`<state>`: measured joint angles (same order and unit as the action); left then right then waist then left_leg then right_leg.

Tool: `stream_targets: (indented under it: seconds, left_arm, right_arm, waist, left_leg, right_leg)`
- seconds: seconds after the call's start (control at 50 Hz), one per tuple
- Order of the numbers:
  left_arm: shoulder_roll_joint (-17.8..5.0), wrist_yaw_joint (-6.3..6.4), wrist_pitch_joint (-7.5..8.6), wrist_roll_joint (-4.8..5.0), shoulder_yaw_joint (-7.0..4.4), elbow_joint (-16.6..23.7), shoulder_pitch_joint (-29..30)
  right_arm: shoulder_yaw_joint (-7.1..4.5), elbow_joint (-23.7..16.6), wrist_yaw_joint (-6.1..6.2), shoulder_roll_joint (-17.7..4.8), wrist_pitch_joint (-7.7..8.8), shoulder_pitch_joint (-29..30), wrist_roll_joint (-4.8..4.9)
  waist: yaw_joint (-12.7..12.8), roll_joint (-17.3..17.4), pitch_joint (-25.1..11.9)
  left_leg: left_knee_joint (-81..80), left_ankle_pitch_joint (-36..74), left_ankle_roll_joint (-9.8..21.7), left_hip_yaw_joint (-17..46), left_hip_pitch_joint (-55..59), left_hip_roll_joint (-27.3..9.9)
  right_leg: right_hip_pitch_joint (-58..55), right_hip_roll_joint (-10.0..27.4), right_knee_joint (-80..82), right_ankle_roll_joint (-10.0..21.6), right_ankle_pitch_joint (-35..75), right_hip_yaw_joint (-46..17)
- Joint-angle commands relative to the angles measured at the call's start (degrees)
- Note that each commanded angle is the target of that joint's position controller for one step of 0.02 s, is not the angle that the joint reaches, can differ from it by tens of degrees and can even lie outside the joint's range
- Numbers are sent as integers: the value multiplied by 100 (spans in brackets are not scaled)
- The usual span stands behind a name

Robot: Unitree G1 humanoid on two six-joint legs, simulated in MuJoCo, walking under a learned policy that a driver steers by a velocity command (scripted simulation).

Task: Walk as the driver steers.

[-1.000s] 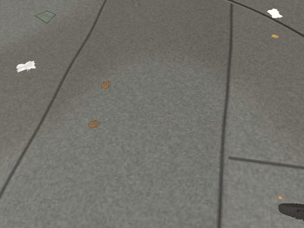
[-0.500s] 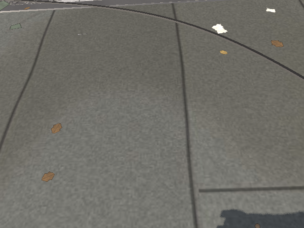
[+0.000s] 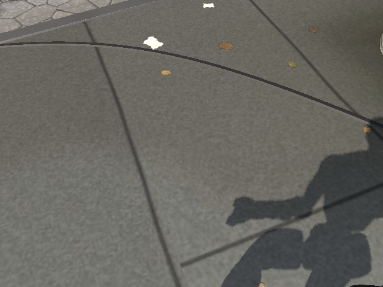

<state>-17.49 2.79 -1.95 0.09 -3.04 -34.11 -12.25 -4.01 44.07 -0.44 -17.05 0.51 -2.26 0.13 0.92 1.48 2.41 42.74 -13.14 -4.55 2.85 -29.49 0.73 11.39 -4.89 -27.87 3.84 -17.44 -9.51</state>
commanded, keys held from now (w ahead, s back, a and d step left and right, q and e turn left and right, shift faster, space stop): shift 0.02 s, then q+shift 0.50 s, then w+q+shift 0.30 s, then w+shift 0.16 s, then w+e+shift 0.02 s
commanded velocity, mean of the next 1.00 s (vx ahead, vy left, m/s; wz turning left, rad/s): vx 0.28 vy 0.00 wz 0.61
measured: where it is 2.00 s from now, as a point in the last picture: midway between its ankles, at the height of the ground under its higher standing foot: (35, 210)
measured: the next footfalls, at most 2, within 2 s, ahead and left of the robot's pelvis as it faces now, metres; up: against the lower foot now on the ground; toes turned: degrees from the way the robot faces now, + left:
left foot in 0.08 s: +0.12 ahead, +0.14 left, +0.00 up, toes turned -2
right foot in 0.44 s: +0.13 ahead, -0.10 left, +0.00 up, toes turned +23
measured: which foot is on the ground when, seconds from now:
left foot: up 0.00-0.06, down 0.08-0.44, up 0.46-1.00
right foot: down 0.00-0.10, up 0.12-0.42, down 0.44-1.00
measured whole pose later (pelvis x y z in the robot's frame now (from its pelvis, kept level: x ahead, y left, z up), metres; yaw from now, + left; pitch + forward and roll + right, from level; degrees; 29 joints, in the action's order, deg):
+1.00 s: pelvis +0.16 +0.14 -0.02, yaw +43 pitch +3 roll +0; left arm -18.1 0.7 3.6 -2.4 -4.3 -48.3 -30.2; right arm -3.2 35.3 -6.1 -17.5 -1.7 -1.2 -3.0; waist 6.3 -1.0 -0.6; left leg 41.9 -18.1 6.6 -4.4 -32.9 -2.3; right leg -10.1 8.8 -15.3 -6.8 -24.8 18.8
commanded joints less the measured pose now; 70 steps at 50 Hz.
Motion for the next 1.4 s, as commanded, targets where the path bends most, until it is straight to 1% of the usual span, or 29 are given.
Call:
stream_targets:
  seconds: [0.02,0.08,0.12,0.16,0.18,0.24,0.32,0.42,0.44,0.46,0.48,0.5,0.56,0.64,0.74,0.76,0.84,0.94,0.98,1.0,1.02,1.04,1.06,1.08,1.1,1.14,1.18,1.32,1.4]
  left_arm:
    - [-823,-19,27,3,-212,247,-144]
    - [-428,-63,146,-41,-51,76,-25]
    - [-515,-55,253,-288,-109,60,-629]
    - [-692,4,195,-229,-183,165,-39]
    - [-708,32,160,-128,-214,226,245]
    - [-516,22,109,-30,-234,231,388]
    - [-190,-23,220,35,-197,175,421]
    - [-367,-176,321,64,-336,-63,-193]
    - [-659,-135,302,13,-427,-75,-339]
    - [-1157,-97,233,-180,-505,53,-58]
    - [-986,-124,282,-457,-442,231,328]
    - [-645,-87,318,-409,-337,362,718]
    - [-534,62,371,-53,-280,295,595]
    - [-726,60,524,-72,-324,82,-400]
    - [-823,-50,668,-73,-395,-75,-733]
    - [-757,-187,631,-299,-326,-314,-1115]
    - [-734,-205,722,-281,-318,-479,-1099]
    - [-777,-189,680,-308,-294,-940,-1434]
    - [-982,-192,615,-234,-290,-1149,-1520]
    - [-1117,-202,577,-160,-280,-1220,-1432]
    - [-1100,-227,585,-96,-217,-1175,-1317]
    - [-173,-380,603,-72,28,-768,-1323]
    - [-418,-380,697,22,-52,-509,-681]
    - [-622,-361,702,109,-129,-419,-159]
    - [-493,-358,727,111,-85,-565,-464]
    - [-338,-452,555,-76,-75,-1024,-1041]
    - [-199,-559,340,-66,-68,-1234,-1190]
    - [45,-712,303,-8,84,-764,482]
    - [-93,-747,270,-27,168,-634,559]
  right_arm:
    - [-87,-472,-48,-464,158,432,11]
    - [-29,-242,-134,-351,256,-95,-61]
    - [-149,-296,-90,-1039,247,-127,-106]
    - [-109,-247,-97,-811,172,-381,27]
    - [-201,-168,-93,-1047,171,-721,52]
    - [-321,-313,70,-1224,140,-481,173]
    - [-367,-504,239,-1008,-178,-248,182]
    - [-436,-752,271,-1030,-327,-46,281]
    - [-362,-771,273,-796,-328,-205,258]
    - [-272,-864,251,-433,-298,-418,216]
    - [-399,-831,226,-883,-218,-632,135]
    - [-505,-707,204,-1195,-227,-782,147]
    - [-446,-581,169,-935,-328,-958,123]
    - [-311,-1002,9,-771,-150,-252,188]
    - [-242,-1215,-105,-589,-19,-111,219]
    - [-235,-1166,-390,-613,-276,152,-511]
    - [-171,-1319,-683,-480,-335,383,-237]
    - [4,-1381,-655,-344,-178,819,-301]
    - [-20,-1217,-515,-441,-142,287,-342]
    - [-96,-917,-415,-534,-75,-793,-330]
    - [-240,-449,-316,-777,-5,-2222,-353]
    - [-398,-385,-181,-1619,62,-2628,-399]
    - [-429,-533,-70,-1937,112,-2914,-289]
    - [-358,-336,-13,-1664,130,-2533,-383]
    - [-250,-229,28,-1274,184,-2282,-391]
    - [-27,-273,11,-602,299,-1458,-270]
    - [84,-164,-8,-259,447,-1505,-211]
    - [183,387,13,-96,635,-2139,-157]
    - [162,443,294,-579,596,-2079,-153]
  waist:
    - [188,-932,-555]
    - [-119,-715,-667]
    - [338,505,-1060]
    - [-41,1168,-926]
    - [-262,994,-915]
    - [-149,397,-810]
    - [-105,748,-875]
    - [150,843,-990]
    - [121,433,-1033]
    - [-147,-1357,-847]
    - [-270,-1515,-609]
    - [-419,-1084,-401]
    - [-250,-927,-352]
    - [349,-831,-170]
    - [415,-815,132]
    - [470,-324,208]
    - [363,-912,520]
    - [380,-823,799]
    - [56,-873,392]
    - [-565,-762,-163]
    - [-1314,-381,-1008]
    - [-1203,1538,-1745]
    - [-1515,1277,-2438]
    - [-1305,356,-1310]
    - [-858,178,-614]
    - [-151,290,-154]
    - [-21,333,-27]
    - [-106,213,679]
    - [262,346,248]
  left_leg:
    - [-395,-130,126,-104,150,-10]
    - [-1997,1888,464,-110,1687,-136]
    - [-1509,4618,1558,1397,2547,-1195]
    - [-2010,3834,2311,2684,2699,-1679]
    - [-2185,3141,2331,3041,3028,-1703]
    - [-2247,2159,1872,2609,2693,-1325]
    - [-2340,1463,1520,2338,2109,-746]
    - [-2078,463,1141,2595,1224,-424]
    - [-1533,-640,827,2321,531,-92]
    - [-92,-1888,497,1121,-535,788]
    - [1232,-2087,306,958,-647,356]
    - [1899,-1724,214,765,-574,113]
    - [2831,-539,16,325,-1237,-227]
    - [2706,-165,-48,8,-2189,-558]
    - [2196,173,-1,56,-2523,-772]
    - [2168,127,117,-209,-2275,-521]
    - [1646,492,406,-219,-2157,-723]
    - [154,-307,1011,-728,-1146,-491]
    - [-228,-950,1326,-1235,213,126]
    - [-558,-802,1445,-1314,1655,516]
    - [-842,-511,1471,-904,3830,519]
    - [-1643,-3072,1590,1909,5694,-1533]
    - [-2861,-3774,1507,4083,5366,-2312]
    - [-2859,-2653,1256,3140,4666,-2248]
    - [-2741,-1755,1216,2337,3834,-2149]
    - [-3005,-805,864,1087,2707,-1517]
    - [-3268,-55,639,476,2352,-1360]
    - [-3662,3905,260,-1554,2766,-854]
    - [-2931,7585,89,-1966,3208,-1033]
  right_leg:
    - [-663,1525,11,766,4059,-1041]
    - [-301,1174,-170,344,3415,-627]
    - [220,250,-1087,-346,1010,65]
    - [1082,32,-1978,-703,-1796,337]
    - [1671,-70,-2704,-766,-2396,293]
    - [1942,120,-3186,-845,-1638,75]
    - [1145,-59,-1526,-869,-908,332]
    - [-410,-16,630,-655,613,456]
    - [-1088,730,994,-376,611,-89]
    - [-1121,2106,1425,403,285,-1789]
    - [-346,2798,1527,914,588,-2317]
    - [-96,2586,1451,880,769,-1716]
    - [-615,1936,1555,437,-395,-603]
    - [-1468,2082,1951,427,-1593,-448]
    - [-1749,2341,2190,449,-1216,165]
    - [-1441,2333,2225,314,-1259,556]
    - [-1158,2478,2360,172,-1260,1140]
    - [-1223,2516,2495,192,-84,2019]
    - [-1229,2480,1496,239,3340,2394]
    - [-881,2391,53,288,5237,2609]
    - [283,2092,-1774,217,4953,2675]
    - [2670,1269,-4125,-40,-497,2291]
    - [3167,394,-5347,44,-1362,329]
    - [3742,523,-5553,141,-477,-37]
    - [3601,865,-5205,175,27,191]
    - [2853,1243,-4578,37,634,378]
    - [2613,1277,-4608,-30,840,440]
    - [3391,818,-3231,188,2012,1517]
    - [1900,208,-1753,512,2074,2324]
Keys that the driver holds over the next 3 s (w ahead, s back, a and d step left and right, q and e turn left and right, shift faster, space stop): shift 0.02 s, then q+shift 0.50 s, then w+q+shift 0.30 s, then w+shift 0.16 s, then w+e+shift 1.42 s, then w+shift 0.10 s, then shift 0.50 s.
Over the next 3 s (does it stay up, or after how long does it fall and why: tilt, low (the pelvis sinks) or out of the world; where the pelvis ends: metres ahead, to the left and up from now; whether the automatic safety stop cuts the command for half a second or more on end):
stays up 1.54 0.55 -0.01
